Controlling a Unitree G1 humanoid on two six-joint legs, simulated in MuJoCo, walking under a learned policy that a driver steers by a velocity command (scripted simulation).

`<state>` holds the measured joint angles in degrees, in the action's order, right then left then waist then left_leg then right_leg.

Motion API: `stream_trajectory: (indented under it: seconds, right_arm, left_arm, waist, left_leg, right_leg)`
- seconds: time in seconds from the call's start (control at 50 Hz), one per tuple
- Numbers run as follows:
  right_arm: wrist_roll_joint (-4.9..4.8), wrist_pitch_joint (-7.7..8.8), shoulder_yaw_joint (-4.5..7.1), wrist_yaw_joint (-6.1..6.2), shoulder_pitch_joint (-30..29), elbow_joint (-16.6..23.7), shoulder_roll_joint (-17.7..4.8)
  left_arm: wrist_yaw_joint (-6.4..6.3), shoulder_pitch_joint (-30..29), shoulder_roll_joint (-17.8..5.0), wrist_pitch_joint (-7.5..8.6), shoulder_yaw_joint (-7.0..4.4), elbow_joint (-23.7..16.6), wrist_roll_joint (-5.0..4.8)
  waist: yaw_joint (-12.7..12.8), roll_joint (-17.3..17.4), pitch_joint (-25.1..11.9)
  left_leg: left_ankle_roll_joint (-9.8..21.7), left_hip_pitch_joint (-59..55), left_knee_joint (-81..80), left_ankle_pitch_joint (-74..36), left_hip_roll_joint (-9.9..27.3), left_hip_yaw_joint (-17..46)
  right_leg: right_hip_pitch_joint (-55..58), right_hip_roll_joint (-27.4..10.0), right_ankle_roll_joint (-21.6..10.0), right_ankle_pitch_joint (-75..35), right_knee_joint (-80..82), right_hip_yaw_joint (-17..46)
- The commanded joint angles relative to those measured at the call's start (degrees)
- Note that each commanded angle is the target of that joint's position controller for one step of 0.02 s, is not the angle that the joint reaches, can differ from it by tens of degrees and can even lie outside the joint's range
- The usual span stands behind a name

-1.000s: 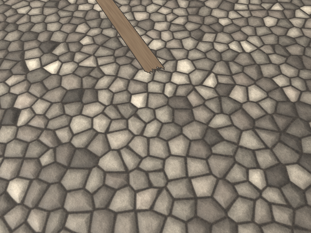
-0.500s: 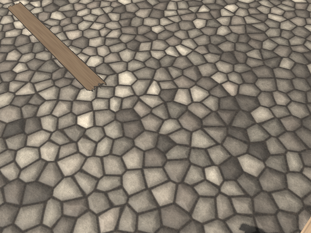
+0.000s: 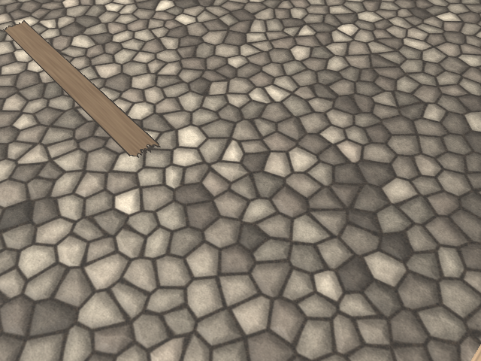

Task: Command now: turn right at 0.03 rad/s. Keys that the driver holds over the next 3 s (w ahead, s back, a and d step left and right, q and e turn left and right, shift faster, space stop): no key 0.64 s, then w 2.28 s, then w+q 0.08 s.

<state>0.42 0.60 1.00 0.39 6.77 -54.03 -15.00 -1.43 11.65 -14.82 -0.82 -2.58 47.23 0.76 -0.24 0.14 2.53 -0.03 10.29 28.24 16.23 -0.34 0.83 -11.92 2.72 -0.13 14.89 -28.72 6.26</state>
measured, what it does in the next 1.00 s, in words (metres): lifts its left foot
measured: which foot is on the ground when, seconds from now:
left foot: down 0.00-0.92, up 0.94-1.00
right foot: down 0.00-1.00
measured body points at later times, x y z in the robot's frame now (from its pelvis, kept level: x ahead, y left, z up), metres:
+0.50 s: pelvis +0.00 +0.01 +0.00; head +0.01 +0.01 +0.45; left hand +0.07 +0.27 -0.14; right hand +0.06 -0.26 -0.14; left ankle -0.01 +0.12 -0.74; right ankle +0.01 -0.12 -0.74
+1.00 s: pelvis +0.07 -0.03 +0.00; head +0.07 -0.05 +0.45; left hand +0.07 +0.24 -0.13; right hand +0.11 -0.30 -0.15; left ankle +0.00 +0.11 -0.68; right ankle +0.03 -0.12 -0.74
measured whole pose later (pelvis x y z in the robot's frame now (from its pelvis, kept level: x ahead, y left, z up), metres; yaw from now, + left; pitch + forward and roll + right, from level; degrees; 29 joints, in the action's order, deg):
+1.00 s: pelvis +0.07 -0.03 +0.00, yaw +0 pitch +0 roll +0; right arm -2.4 3.6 1.9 0.4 16.6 -58.0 -16.6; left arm 0.4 18.3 -13.6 6.0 -2.4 61.5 -0.7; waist 0.8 2.4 -0.7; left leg 3.1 19.4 55.2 25.0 0.1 2.1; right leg -10.1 1.6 -3.0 18.2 -27.8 -1.4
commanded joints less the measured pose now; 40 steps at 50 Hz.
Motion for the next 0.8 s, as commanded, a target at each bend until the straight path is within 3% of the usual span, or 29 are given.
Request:
stream_trajectory:
  seconds: [0.02, 0.3, 0.64, 0.68, 0.72, 0.74, 0.76, 0.8]
  right_arm:
    - [-0.05, 0.54, 1.29, 0.23, -0.72, 1.37, -6.85]
    - [-0.14, 0.57, 0.72, 0.86, 1.84, -3.48, -6.75]
    - [-0.17, 0.65, 0.05, 1.21, 5.79, -5.56, -5.58]
    - [-0.51, 0.43, 0.26, 1.46, 7.20, -6.19, -5.95]
    - [-1.14, 0.41, 1.16, 1.79, 8.31, -5.70, -8.54]
    - [-1.40, 0.79, 1.71, 1.81, 10.30, -5.87, -10.04]
    - [-1.60, 1.26, 2.43, 1.82, 11.29, -5.98, -11.73]
    - [-1.34, 2.18, 2.72, 1.67, 10.63, -5.04, -11.24]
  left_arm:
    - [-0.36, -0.56, -6.89, 0.84, -1.48, -1.89, -0.08]
    - [-0.73, -0.70, -6.05, 0.85, -0.90, 4.72, -0.40]
    - [-1.01, -0.05, -5.21, 0.79, -0.08, 11.09, -0.61]
    - [-1.13, 0.91, -4.41, 0.66, 0.14, 12.08, -0.85]
    - [-1.05, -0.44, -4.81, 1.30, 0.04, 11.27, -1.19]
    - [-0.74, -1.83, -3.99, 2.18, 0.25, 10.43, -1.31]
    - [-0.35, -2.67, -3.00, 3.16, 0.50, 9.74, -1.53]
    - [0.49, -3.06, -3.32, 4.61, 0.31, 9.39, -2.01]
  waist:
    - [-0.31, -0.77, -2.78]
    - [-0.37, -0.23, -1.70]
    - [-0.29, -0.10, -0.79]
    - [-0.39, 1.31, -1.12]
    - [-1.24, 4.74, 2.90]
    - [-2.00, 7.66, 4.32]
    - [-2.16, 10.11, 5.38]
    - [-1.54, 8.76, 6.81]
  left_leg:
    - [1.30, 0.41, -4.78, -7.22, 2.89, 2.79]
    - [1.22, 0.97, -6.05, -6.46, 2.18, 2.51]
    - [1.62, 1.35, -6.58, -6.25, 1.73, 2.33]
    - [2.64, 1.63, -7.95, 9.09, 1.17, 2.68]
    - [6.56, 3.41, -11.85, 26.67, 5.23, 9.59]
    - [9.44, 2.40, -15.70, 31.78, 10.18, 16.64]
    - [12.56, 2.50, -19.15, 33.32, 15.95, 23.99]
    - [14.61, 3.24, -20.73, 28.48, 19.41, 27.58]
  right_leg:
    - [1.40, -3.77, -1.29, -11.90, 4.24, 3.39]
    - [2.24, -3.05, -0.94, -11.26, 5.01, 1.86]
    - [1.47, -2.62, -0.40, -9.86, 5.54, 0.67]
    - [0.22, -0.32, -0.74, 4.12, 3.87, -1.74]
    - [-7.34, 1.17, -1.58, 16.68, -1.39, -3.97]
    - [-11.20, 1.13, -1.60, 14.81, -6.25, -5.45]
    - [-12.98, -0.56, -1.48, 10.84, -11.93, -6.41]
    - [-15.54, -4.08, -2.27, 11.19, -17.23, -4.98]
Next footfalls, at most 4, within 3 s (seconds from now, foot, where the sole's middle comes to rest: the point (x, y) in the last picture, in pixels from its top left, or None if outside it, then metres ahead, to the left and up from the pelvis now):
1.36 left None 0.44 0.11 -0.77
1.90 right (291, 281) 0.75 -0.12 -0.77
2.44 left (214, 205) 1.05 0.13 -0.77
2.98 right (276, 143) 1.36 -0.11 -0.77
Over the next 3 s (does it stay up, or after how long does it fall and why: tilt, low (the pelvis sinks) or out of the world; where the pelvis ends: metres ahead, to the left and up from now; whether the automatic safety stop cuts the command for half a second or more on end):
stays up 1.20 0.00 -0.02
